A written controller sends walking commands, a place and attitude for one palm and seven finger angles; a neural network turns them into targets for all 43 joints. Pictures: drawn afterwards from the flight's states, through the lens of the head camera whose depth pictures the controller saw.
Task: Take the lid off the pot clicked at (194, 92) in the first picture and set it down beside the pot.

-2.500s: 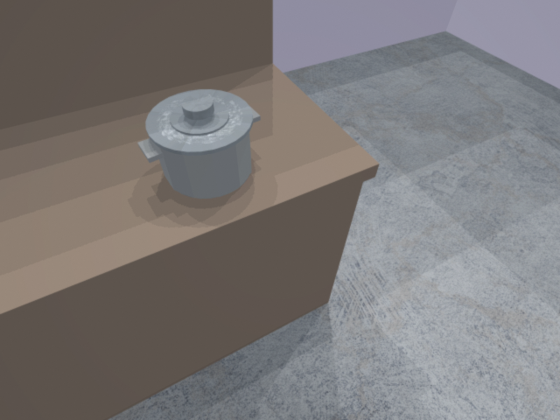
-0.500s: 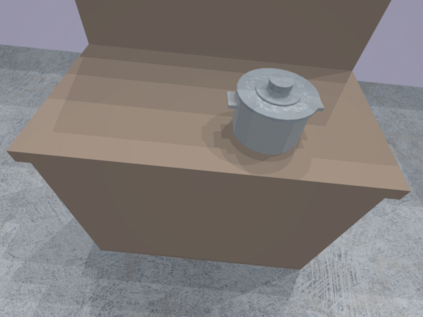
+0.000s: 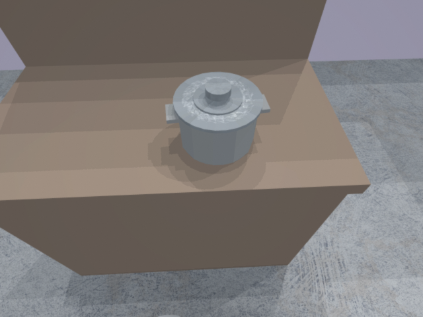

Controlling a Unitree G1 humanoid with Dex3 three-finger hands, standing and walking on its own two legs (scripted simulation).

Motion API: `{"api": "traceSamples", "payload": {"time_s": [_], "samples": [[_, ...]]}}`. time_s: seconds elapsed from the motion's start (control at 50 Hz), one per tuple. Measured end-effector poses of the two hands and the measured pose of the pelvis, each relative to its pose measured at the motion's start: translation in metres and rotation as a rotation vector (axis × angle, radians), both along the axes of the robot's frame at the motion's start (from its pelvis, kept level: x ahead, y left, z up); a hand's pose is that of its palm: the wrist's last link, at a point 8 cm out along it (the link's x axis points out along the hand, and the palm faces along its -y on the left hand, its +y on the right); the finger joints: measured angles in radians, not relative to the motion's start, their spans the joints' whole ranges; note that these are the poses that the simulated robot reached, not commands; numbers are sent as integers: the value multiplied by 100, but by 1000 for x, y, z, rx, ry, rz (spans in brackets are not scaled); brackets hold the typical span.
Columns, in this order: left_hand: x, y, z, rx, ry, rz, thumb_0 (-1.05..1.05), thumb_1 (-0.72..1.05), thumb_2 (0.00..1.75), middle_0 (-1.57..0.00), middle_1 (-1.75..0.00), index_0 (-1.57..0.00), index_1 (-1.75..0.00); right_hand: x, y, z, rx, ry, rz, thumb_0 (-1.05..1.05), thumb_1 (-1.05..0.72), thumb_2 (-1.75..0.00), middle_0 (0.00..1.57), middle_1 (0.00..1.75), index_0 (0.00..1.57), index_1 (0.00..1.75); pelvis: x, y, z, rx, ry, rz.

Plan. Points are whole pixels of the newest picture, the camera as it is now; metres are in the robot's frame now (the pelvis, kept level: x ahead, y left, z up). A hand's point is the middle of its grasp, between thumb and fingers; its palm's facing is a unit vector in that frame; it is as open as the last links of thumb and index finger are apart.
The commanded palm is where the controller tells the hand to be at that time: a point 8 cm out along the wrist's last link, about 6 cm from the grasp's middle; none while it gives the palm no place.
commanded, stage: come to a stop and stand still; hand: left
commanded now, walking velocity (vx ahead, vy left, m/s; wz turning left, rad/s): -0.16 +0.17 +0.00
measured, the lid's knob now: (218, 89) +0.52 +0.01 +0.14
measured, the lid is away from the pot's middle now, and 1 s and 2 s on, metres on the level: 0.00 0.00 0.00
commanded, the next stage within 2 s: look again from close up in 1.18 s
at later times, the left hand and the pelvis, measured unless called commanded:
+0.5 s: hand out of the picture +0.00 +0.29 -0.16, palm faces +0.04 -0.95 -0.30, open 7.4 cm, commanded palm none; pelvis -0.04 +0.08 -0.01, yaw -2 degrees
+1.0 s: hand out of the picture -0.08 +0.28 -0.16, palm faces +0.05 -0.98 -0.19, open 7.3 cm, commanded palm none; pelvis -0.05 +0.12 +0.01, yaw -1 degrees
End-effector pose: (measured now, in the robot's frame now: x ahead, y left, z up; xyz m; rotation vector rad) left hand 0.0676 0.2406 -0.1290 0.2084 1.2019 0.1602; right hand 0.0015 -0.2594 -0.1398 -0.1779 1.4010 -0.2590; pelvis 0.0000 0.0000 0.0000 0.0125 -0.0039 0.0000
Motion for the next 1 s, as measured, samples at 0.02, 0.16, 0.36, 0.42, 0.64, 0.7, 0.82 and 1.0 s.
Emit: {"api": "traceSamples", "payload": {"time_s": [0.02, 0.16, 0.36, 0.42, 0.64, 0.7, 0.82, 1.0], "samples": [[2, -2, 0, -3, -4, 3, 0, 91, 90, -20, -30, -20, -30, 3, 1, 2, 2, -5, 3, 0, -91, -90, 20, 30, 20, 30, 0, 0, 1, 2, -4, 1], [-4, 6, -11, -33, -17, 20, 0, 90, 90, -20, -30, -21, -30, 28, 25, 11, 13, -90, 34, 0, -91, -90, 20, 30, 20, 30, -10, 12, 0, -7, -23, 4], [-37, 61, -16, -16, 18, 6, 1, 91, 90, -20, -30, -21, -30, 33, 88, 7, 44, -261, 68, 0, -91, -90, 20, 30, 20, 30, -24, 63, -9, -35, -44, -13], [-52, 80, -5, 19, 19, 21, 1, 91, 90, -20, -30, -21, -30, 33, 103, 5, 69, -279, 78, 0, -92, -90, 20, 30, 20, 30, -30, 74, -7, -24, -32, -16], [-129, 97, 8, 39, 158, 61, 1, 91, 90, -20, -30, -20, -30, -1, 124, -1, 101, -210, 62, 0, -93, -90, 20, 30, 20, 30, -47, 94, 2, -16, -4, -10], [-135, 95, -2, 3, 181, 64, 1, 91, 90, -20, -30, -20, -30, -18, 126, -1, 80, -169, 61, 0, -92, -90, 20, 30, 20, 30, -47, 99, -1, -32, -15, -3], [-127, 87, -9, -58, 175, 57, 1, 91, 90, -20, -30, -20, -30, -48, 136, 3, 69, -72, 47, 0, -91, -90, 20, 30, 20, 30, -48, 109, 2, -18, -6, -13], [-153, 86, -3, -66, 226, 92, 0, 91, 90, -20, -30, -20, -30, -45, 149, 2, 85, -60, 48, 0, -91, -90, 20, 30, 20, 30, -52, 118, 7, -15, 9, -9]]}}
